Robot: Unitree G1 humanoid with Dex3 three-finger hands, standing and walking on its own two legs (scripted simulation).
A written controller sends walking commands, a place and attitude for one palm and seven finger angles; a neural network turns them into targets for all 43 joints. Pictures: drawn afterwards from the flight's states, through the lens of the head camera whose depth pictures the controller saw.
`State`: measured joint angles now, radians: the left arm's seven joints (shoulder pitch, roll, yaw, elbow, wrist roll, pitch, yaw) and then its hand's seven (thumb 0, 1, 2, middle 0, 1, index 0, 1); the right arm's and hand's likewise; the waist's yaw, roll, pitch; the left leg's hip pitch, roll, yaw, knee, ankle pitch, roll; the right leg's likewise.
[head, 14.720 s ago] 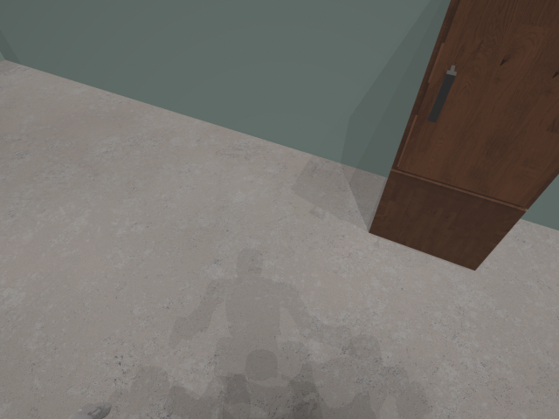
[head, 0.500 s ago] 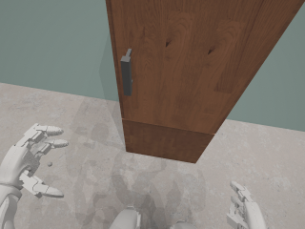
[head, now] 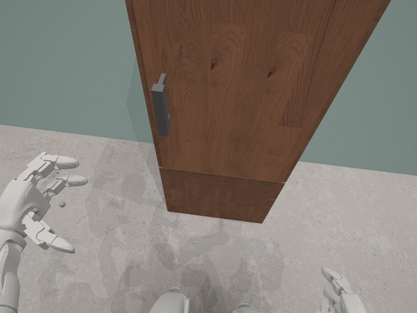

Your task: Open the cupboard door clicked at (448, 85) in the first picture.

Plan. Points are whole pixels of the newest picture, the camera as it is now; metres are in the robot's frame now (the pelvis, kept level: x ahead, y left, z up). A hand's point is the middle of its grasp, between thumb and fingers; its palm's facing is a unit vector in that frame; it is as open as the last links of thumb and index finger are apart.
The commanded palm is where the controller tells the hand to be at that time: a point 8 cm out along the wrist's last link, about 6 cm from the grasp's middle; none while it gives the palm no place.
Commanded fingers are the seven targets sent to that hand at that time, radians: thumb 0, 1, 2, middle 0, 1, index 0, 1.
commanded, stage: raise the hand with hooked fingers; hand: left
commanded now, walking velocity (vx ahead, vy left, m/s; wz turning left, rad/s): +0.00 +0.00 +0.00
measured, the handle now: (163, 106) +0.56 +0.14 +0.04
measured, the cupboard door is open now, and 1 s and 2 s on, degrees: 0 0 0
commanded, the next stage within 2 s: move the hooked fingers beside the handle in 0.32 s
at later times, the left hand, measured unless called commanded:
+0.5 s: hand (63, 204) +0.29 +0.27 +0.06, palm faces -0.06 -1.00 -0.03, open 14.0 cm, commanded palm +0.28 +0.32 +0.06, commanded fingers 0.00 -0.50 0.30 -0.30 -1.20 -0.30 -1.20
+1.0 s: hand (89, 168) +0.36 +0.25 +0.05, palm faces -0.08 -1.00 -0.02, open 14.0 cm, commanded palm +0.35 +0.30 +0.06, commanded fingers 0.00 -0.50 0.30 -0.30 -1.20 -0.30 -1.20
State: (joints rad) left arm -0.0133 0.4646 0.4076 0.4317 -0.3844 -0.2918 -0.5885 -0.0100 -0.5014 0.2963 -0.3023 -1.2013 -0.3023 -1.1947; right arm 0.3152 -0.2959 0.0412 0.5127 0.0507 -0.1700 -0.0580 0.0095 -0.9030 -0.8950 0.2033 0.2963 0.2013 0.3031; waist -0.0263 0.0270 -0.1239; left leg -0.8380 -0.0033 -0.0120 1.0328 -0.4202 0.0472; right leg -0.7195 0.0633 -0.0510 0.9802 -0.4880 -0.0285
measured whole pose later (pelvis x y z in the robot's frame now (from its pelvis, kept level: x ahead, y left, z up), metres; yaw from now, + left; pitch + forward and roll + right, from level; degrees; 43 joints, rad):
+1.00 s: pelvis +0.01 +0.00 -0.01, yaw +0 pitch +15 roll -3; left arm -0.31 0.46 0.37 0.66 -0.30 -0.32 -0.51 -0.01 -0.50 0.30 -0.30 -1.20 -0.30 -1.20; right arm 0.32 -0.29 0.05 0.54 0.05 -0.09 -0.05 0.01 -0.90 -0.89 0.20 0.30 0.20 0.30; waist -0.05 0.02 -0.13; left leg -0.89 0.00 0.00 1.06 -0.44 0.05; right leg -0.78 0.06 -0.04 1.01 -0.51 -0.03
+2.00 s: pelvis +0.00 +0.00 -0.03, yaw -3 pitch +23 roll -4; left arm -0.88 0.62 0.42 1.19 -0.13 -0.37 -0.42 -0.01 -0.50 0.30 -0.30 -1.20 -0.30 -1.20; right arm 0.38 -0.29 0.06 0.61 0.02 0.05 -0.03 0.00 -0.91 -0.89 0.20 0.30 0.20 0.30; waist -0.17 0.02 -0.13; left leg -1.10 0.02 -0.01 1.16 -0.47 0.05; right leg -0.98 0.09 -0.05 1.10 -0.52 -0.03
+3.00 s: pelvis +0.01 +0.00 -0.03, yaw -2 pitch +24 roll -5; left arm -0.88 0.59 0.39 1.16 -0.13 -0.38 -0.38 -0.01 -0.50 0.30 -0.30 -1.20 -0.30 -1.20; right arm 0.37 -0.28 0.05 0.61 0.01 0.08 -0.02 0.00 -0.91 -0.89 0.20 0.30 0.20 0.30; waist -0.16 0.03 -0.13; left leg -1.11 0.02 -0.02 1.17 -0.48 0.05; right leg -0.98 0.09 -0.05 1.09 -0.53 -0.02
